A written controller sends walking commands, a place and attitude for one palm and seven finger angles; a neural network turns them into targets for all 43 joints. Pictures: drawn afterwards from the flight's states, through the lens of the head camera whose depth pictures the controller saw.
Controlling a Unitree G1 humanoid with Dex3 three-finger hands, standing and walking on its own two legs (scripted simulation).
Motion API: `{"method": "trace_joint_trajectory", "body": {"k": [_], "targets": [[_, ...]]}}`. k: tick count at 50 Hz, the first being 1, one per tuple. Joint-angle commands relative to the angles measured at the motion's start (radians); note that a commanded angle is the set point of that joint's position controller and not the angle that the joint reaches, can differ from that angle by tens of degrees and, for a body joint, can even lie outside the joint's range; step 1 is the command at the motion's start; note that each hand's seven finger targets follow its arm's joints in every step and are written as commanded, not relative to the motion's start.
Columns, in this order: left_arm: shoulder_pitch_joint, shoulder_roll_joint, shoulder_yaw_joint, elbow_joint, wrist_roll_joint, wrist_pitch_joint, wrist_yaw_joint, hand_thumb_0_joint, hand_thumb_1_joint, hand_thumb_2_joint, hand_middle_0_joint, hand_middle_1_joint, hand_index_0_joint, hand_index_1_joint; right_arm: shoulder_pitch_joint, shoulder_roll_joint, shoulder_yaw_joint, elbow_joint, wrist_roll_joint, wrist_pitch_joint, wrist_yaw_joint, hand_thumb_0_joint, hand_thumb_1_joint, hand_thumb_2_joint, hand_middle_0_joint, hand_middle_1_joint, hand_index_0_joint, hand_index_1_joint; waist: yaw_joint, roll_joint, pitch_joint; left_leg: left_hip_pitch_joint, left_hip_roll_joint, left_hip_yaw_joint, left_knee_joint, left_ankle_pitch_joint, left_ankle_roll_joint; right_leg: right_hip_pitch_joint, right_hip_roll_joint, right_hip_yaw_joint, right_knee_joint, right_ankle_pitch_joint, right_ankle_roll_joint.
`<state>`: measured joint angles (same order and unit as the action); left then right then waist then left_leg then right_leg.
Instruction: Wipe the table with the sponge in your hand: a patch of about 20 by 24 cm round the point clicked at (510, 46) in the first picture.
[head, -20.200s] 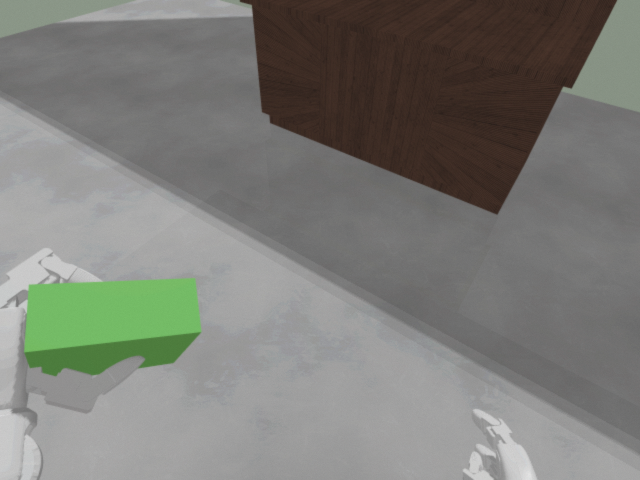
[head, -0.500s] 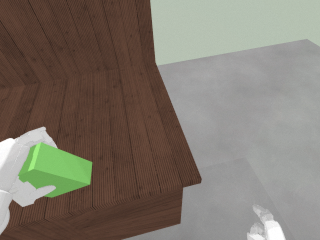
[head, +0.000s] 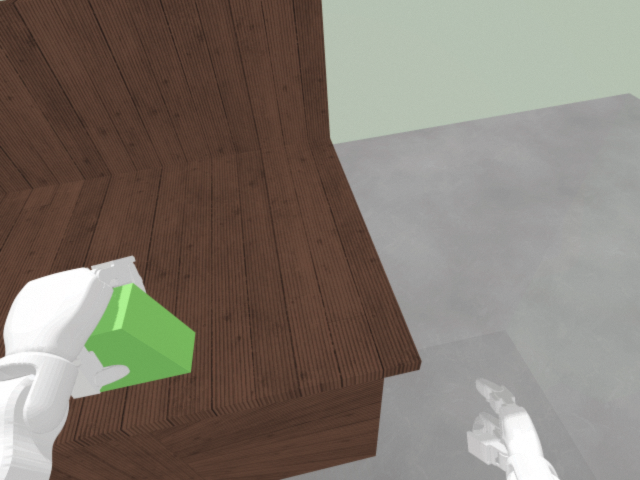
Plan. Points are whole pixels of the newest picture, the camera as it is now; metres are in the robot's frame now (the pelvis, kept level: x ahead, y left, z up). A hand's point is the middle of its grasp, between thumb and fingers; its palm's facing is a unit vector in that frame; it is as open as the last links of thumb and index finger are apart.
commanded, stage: turn the palm down, sponge in hand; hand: left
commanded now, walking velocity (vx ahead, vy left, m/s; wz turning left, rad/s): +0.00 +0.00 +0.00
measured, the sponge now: (126, 349) +0.22 +0.27 +0.08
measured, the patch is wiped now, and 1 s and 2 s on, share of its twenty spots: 0.00 0.00 0.00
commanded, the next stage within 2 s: move the sponge above the wiping area in 0.70 s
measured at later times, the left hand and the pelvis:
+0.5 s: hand (113, 337) +0.21 +0.26 +0.12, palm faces +0.03 -0.06 -1.00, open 9.6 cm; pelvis -0.01 -0.02 +0.00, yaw +0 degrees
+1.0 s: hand (120, 329) +0.23 +0.27 +0.11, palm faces +0.01 -0.07 -1.00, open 9.6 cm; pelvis +0.01 -0.01 +0.01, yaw +0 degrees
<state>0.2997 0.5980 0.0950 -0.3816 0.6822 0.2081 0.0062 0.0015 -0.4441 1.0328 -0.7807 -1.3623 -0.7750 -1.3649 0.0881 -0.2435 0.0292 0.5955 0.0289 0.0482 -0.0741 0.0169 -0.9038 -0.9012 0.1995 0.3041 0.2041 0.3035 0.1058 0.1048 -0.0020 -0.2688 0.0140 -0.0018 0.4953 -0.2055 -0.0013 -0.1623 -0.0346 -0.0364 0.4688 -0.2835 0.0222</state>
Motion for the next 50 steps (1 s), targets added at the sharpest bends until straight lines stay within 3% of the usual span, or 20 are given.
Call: {"method": "trace_joint_trajectory", "body": {"k": [1, 5, 6, 10, 11, 15, 16, 20, 22, 25, 26, 30, 35, 36, 40, 41, 43, 45, 48, 50], "targets": [[-0.215, 0.200, 0.159, -0.137, 0.052, 0.016, 0.057, 0.000, 0.100, 1.300, -1.200, -1.600, -1.200, -1.600, -0.197, -0.100, -0.031, -0.150, 0.007, -0.053, 0.003, 0.000, -0.900, -0.900, 0.200, 0.300, 0.200, 0.300, 0.001, 0.018, -0.136, 0.139, -0.011, -0.026, -0.103, 0.118, 0.018, -0.021, 0.059, -0.015, -0.087, 0.097, -0.062], [-0.243, 0.224, 0.147, -0.116, 0.094, 0.041, 0.033, 0.000, 0.100, 1.300, -1.200, -1.600, -1.200, -1.600, -0.248, -0.107, -0.028, -0.138, 0.009, -0.053, 0.003, 0.000, -0.900, -0.900, 0.200, 0.300, 0.200, 0.300, 0.013, 0.010, -0.125, 0.149, -0.025, -0.030, -0.121, 0.097, 0.025, -0.004, 0.066, 0.016, -0.108, 0.084, -0.069], [-0.240, 0.179, 0.099, -0.097, 0.094, 0.041, 0.024, 0.000, 0.100, 1.300, -1.200, -1.600, -1.200, -1.600, -0.234, -0.104, -0.025, -0.142, 0.010, -0.058, 0.004, 0.000, -0.900, -0.900, 0.200, 0.300, 0.200, 0.300, 0.002, -0.016, -0.127, 0.147, -0.026, -0.019, -0.115, 0.105, 0.028, -0.001, 0.055, -0.001, -0.110, 0.085, -0.062], [-0.275, 0.246, 0.139, -0.114, 0.147, 0.031, 0.002, 0.000, 0.100, 1.300, -1.200, -1.600, -1.200, -1.600, -0.270, -0.110, -0.028, -0.130, 0.003, -0.061, 0.008, 0.000, -0.900, -0.900, 0.200, 0.300, 0.200, 0.300, 0.019, -0.007, -0.130, 0.167, -0.037, -0.024, -0.117, 0.114, 0.035, 0.011, 0.064, 0.041, -0.131, 0.090, -0.072], [-0.275, 0.190, 0.086, -0.101, 0.147, 0.024, 0.002, 0.000, 0.100, 1.300, -1.200, -1.600, -1.200, -1.600, -0.251, -0.098, -0.027, -0.132, 0.005, -0.065, 0.008, 0.000, -0.900, -0.900, 0.200, 0.300, 0.200, 0.300, 0.004, -0.016, -0.134, 0.172, -0.034, -0.011, -0.109, 0.124, 0.038, 0.008, 0.053, 0.019, -0.127, 0.088, -0.064], [-0.293, 0.261, 0.158, -0.070, 0.187, 0.020, 0.014, 0.000, 0.100, 1.300, -1.200, -1.600, -1.200, -1.600, -0.275, -0.108, -0.034, -0.111, 0.001, -0.063, 0.013, 0.000, -0.900, -0.900, 0.200, 0.300, 0.200, 0.300, 0.026, -0.020, -0.115, 0.180, -0.043, -0.021, -0.109, 0.134, 0.037, 0.006, 0.065, 0.067, -0.151, 0.084, -0.078], [-0.312, 0.214, 0.111, -0.054, 0.184, 0.018, 0.013, 0.000, 0.100, 1.300, -1.200, -1.600, -1.200, -1.600, -0.265, -0.100, -0.029, -0.116, 0.001, -0.066, 0.015, 0.000, -0.900, -0.900, 0.200, 0.300, 0.200, 0.300, 0.019, -0.031, -0.129, 0.182, -0.043, -0.011, -0.107, 0.134, 0.039, 0.008, 0.051, 0.035, -0.148, 0.084, -0.068], [-0.287, 0.240, 0.153, -0.061, 0.162, 0.011, 0.019, 0.000, 0.100, 1.300, -1.200, -1.600, -1.200, -1.600, -0.282, -0.104, -0.038, -0.109, 0.004, -0.070, 0.011, 0.000, -0.900, -0.900, 0.200, 0.300, 0.200, 0.300, 0.025, -0.024, -0.118, 0.199, -0.044, -0.015, -0.110, 0.139, 0.039, 0.007, 0.060, 0.076, -0.162, 0.095, -0.074], [-0.278, 0.184, 0.102, -0.035, 0.157, 0.014, 0.016, 0.000, 0.100, 1.300, -1.200, -1.600, -1.200, -1.600, -0.254, -0.103, -0.044, -0.106, 0.005, -0.071, 0.012, 0.000, -0.900, -0.900, 0.200, 0.300, 0.200, 0.300, 0.009, -0.054, -0.111, 0.195, -0.039, -0.002, -0.108, 0.153, 0.041, 0.009, 0.050, 0.046, -0.156, 0.114, -0.064], [-0.290, 0.238, 0.144, -0.058, 0.176, 0.025, 0.013, 0.000, 0.100, 1.300, -1.200, -1.600, -1.200, -1.600, -0.287, -0.111, -0.038, -0.107, 0.002, -0.071, 0.015, 0.000, -0.900, -0.900, 0.200, 0.300, 0.200, 0.300, 0.026, -0.034, -0.125, 0.201, -0.047, -0.013, -0.109, 0.169, 0.039, 0.015, 0.058, 0.080, -0.154, 0.135, -0.075], [-0.281, 0.165, 0.080, -0.050, 0.162, 0.025, 0.011, 0.000, 0.100, 1.300, -1.200, -1.600, -1.200, -1.600, -0.267, -0.100, -0.039, -0.116, 0.005, -0.075, 0.015, 0.000, -0.900, -0.900, 0.200, 0.300, 0.200, 0.300, 0.010, -0.030, -0.127, 0.198, -0.039, 0.006, -0.104, 0.173, 0.043, 0.022, 0.044, 0.044, -0.144, 0.147, -0.064], [-0.286, 0.225, 0.130, -0.063, 0.175, 0.031, 0.010, 0.000, 0.100, 1.300, -1.200, -1.600, -1.200, -1.600, -0.282, -0.109, -0.041, -0.111, 0.005, -0.072, 0.014, 0.000, -0.900, -0.900, 0.200, 0.300, 0.200, 0.300, 0.022, -0.023, -0.110, 0.198, -0.043, -0.010, -0.113, 0.169, 0.040, 0.014, 0.057, 0.077, -0.152, 0.135, -0.074], [-0.289, 0.238, 0.145, -0.071, 0.180, 0.034, 0.014, 0.000, 0.100, 1.300, -1.200, -1.600, -1.200, -1.600, -0.282, -0.109, -0.041, -0.110, 0.004, -0.067, 0.016, 0.000, -0.900, -0.900, 0.200, 0.300, 0.200, 0.300, 0.026, -0.024, -0.131, 0.205, -0.043, -0.013, -0.109, 0.198, 0.039, 0.027, 0.058, 0.077, -0.143, 0.169, -0.076], [-0.300, 0.189, 0.096, -0.057, 0.180, 0.036, 0.012, 0.000, 0.100, 1.300, -1.200, -1.600, -1.200, -1.600, -0.263, -0.104, -0.038, -0.114, 0.004, -0.067, 0.018, 0.000, -0.900, -0.900, 0.200, 0.300, 0.200, 0.300, 0.016, -0.039, -0.136, 0.200, -0.039, -0.003, -0.109, 0.198, 0.042, 0.027, 0.047, 0.038, -0.137, 0.171, -0.068], [-0.265, 0.216, 0.132, -0.077, 0.173, 0.040, 0.016, 0.000, 0.100, 1.300, -1.200, -1.600, -1.200, -1.600, -0.274, -0.108, -0.042, -0.112, 0.007, -0.065, 0.022, 0.000, -0.900, -0.900, 0.200, 0.300, 0.200, 0.300, 0.022, -0.015, -0.140, 0.203, -0.038, -0.015, -0.110, 0.214, 0.037, 0.038, 0.058, 0.066, -0.132, 0.190, -0.078], [-0.283, 0.174, 0.083, -0.064, 0.178, 0.044, 0.011, 0.000, 0.100, 1.300, -1.200, -1.600, -1.200, -1.600, -0.258, -0.106, -0.038, -0.117, 0.003, -0.065, 0.023, 0.000, -0.900, -0.900, 0.200, 0.300, 0.200, 0.300, 0.018, -0.034, -0.152, 0.201, -0.036, -0.005, -0.108, 0.223, 0.041, 0.037, 0.047, 0.026, -0.125, 0.208, -0.069], [-0.252, 0.185, 0.091, -0.038, 0.180, 0.050, 0.008, 0.000, 0.100, 1.300, -1.200, -1.600, -1.200, -1.600, -0.235, -0.117, -0.048, -0.109, 0.003, -0.060, 0.022, 0.000, -0.900, -0.900, 0.200, 0.300, 0.200, 0.300, 0.015, -0.054, -0.152, 0.197, -0.033, -0.009, -0.109, 0.226, 0.039, 0.036, 0.045, 0.031, -0.126, 0.216, -0.065], [-0.266, 0.198, 0.110, -0.068, 0.184, 0.056, 0.010, 0.000, 0.100, 1.300, -1.200, -1.600, -1.200, -1.600, -0.281, -0.109, -0.039, -0.114, 0.006, -0.060, 0.024, 0.000, -0.900, -0.900, 0.200, 0.300, 0.200, 0.300, 0.023, -0.026, -0.137, 0.203, -0.036, -0.017, -0.113, 0.222, 0.038, 0.033, 0.058, 0.062, -0.128, 0.202, -0.077], [-0.259, 0.154, 0.056, -0.084, 0.192, 0.045, 0.009, 0.000, 0.100, 1.300, -1.200, -1.600, -1.200, -1.600, -0.239, -0.109, -0.045, -0.119, 0.002, -0.061, 0.029, 0.000, -0.900, -0.900, 0.200, 0.300, 0.200, 0.300, 0.015, -0.024, -0.175, 0.212, -0.029, -0.016, -0.109, 0.250, 0.040, 0.044, 0.047, 0.021, -0.116, 0.225, -0.069], [-0.257, 0.191, 0.102, -0.091, 0.197, 0.048, 0.018, 0.000, 0.100, 1.300, -1.200, -1.600, -1.200, -1.600, -0.273, -0.106, -0.041, -0.115, 0.002, -0.060, 0.028, 0.000, -0.900, -0.900, 0.200, 0.300, 0.200, 0.300, 0.024, -0.025, -0.156, 0.217, -0.031, -0.026, -0.111, 0.236, 0.038, 0.034, 0.063, 0.057, -0.125, 0.205, -0.080]]}}
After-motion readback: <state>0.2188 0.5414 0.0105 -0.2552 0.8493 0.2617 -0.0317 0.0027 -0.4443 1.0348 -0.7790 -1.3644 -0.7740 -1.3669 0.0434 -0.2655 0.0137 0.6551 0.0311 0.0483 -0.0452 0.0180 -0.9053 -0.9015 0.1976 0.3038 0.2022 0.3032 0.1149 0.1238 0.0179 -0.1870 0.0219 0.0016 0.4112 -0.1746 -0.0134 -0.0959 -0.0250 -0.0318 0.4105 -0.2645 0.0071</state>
